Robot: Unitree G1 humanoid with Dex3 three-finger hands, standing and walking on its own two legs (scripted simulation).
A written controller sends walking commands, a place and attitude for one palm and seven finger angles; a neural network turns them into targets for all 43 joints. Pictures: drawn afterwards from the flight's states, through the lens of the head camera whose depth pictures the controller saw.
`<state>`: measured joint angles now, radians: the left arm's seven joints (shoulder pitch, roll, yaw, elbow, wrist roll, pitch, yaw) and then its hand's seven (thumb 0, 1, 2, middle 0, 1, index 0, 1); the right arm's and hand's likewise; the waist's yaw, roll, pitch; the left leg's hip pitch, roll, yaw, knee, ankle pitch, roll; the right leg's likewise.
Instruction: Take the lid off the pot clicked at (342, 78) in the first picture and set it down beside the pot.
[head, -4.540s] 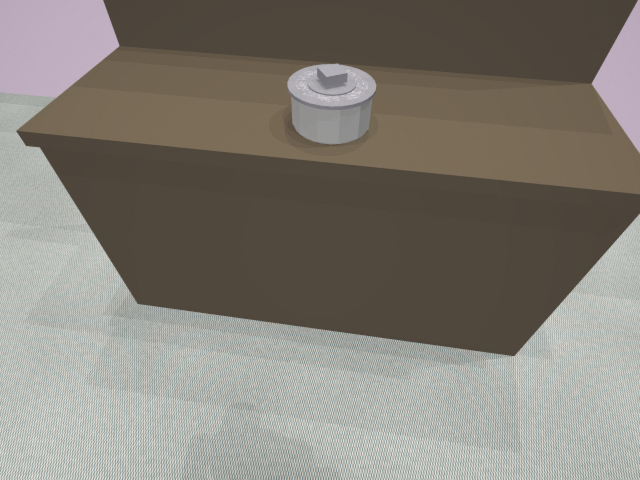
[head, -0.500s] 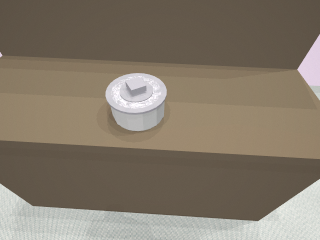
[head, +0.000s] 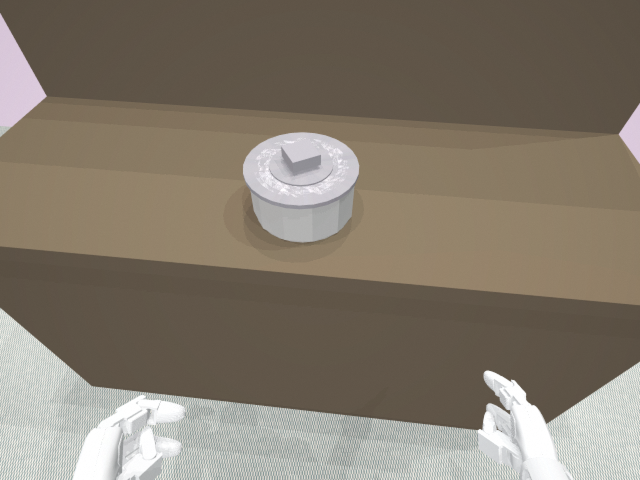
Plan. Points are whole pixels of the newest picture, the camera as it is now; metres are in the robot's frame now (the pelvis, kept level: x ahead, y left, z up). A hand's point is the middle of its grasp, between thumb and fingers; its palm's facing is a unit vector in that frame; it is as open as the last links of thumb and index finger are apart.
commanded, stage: lift the closed hand beside the body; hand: left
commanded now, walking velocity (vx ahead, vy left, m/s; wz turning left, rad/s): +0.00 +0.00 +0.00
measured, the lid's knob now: (300, 155) +0.57 +0.08 +0.10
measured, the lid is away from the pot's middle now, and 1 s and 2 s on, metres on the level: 0.00 0.00 0.00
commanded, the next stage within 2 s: raise the hand higher, near the body in 0.18 s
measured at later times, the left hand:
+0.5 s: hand (101, 435) +0.15 +0.25 +0.04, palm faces +0.19 -0.91 -0.37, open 3.1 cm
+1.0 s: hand (79, 392) +0.17 +0.24 +0.11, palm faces +0.27 -0.88 -0.40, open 3.1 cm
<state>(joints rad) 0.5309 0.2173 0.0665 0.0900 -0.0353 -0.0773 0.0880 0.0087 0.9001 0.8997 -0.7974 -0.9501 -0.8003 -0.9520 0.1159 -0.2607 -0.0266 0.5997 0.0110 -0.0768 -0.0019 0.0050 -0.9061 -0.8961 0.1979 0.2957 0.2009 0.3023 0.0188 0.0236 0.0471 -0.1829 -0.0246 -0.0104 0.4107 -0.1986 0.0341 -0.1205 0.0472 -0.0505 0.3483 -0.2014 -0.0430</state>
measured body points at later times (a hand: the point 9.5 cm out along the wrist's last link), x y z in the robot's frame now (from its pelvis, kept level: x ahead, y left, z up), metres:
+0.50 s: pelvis +0.01 +0.03 +0.00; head +0.01 +0.02 +0.45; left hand +0.14 +0.29 +0.06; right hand +0.18 -0.20 -0.09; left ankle +0.02 +0.10 -0.74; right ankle +0.00 -0.09 -0.74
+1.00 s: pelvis +0.00 +0.02 +0.00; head -0.01 +0.01 +0.45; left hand +0.15 +0.29 +0.13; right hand +0.19 -0.20 -0.07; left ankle +0.02 +0.10 -0.74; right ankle -0.01 -0.09 -0.74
